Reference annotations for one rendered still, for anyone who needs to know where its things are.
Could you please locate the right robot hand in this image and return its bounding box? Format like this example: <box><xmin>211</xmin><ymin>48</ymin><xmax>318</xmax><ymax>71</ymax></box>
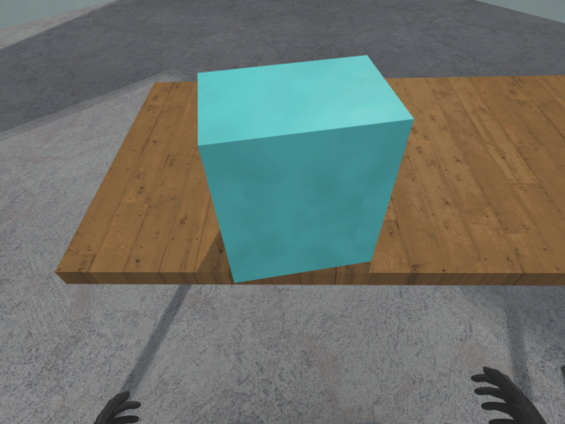
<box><xmin>471</xmin><ymin>367</ymin><xmax>546</xmax><ymax>424</ymax></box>

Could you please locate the left robot hand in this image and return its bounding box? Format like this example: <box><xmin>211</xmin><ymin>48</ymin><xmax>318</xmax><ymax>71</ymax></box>
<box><xmin>94</xmin><ymin>390</ymin><xmax>141</xmax><ymax>424</ymax></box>

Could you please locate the carton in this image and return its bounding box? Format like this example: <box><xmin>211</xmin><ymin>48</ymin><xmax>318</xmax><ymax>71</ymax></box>
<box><xmin>198</xmin><ymin>55</ymin><xmax>414</xmax><ymax>283</ymax></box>

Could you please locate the table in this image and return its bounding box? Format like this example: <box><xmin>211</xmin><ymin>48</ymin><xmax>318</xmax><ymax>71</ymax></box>
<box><xmin>55</xmin><ymin>75</ymin><xmax>565</xmax><ymax>376</ymax></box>

